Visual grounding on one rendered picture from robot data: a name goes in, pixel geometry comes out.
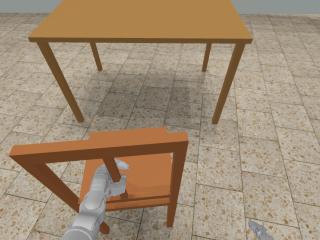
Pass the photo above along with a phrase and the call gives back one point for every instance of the table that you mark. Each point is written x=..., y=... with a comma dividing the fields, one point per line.
x=143, y=21

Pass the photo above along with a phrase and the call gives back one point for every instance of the right robot hand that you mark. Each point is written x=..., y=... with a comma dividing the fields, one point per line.
x=260, y=231

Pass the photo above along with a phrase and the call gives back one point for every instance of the chair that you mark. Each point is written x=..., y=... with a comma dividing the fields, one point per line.
x=152, y=180

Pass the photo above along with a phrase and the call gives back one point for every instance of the left robot hand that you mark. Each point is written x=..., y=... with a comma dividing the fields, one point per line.
x=102, y=180

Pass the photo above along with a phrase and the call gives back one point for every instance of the robot left forearm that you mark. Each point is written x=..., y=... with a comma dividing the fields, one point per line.
x=86, y=225

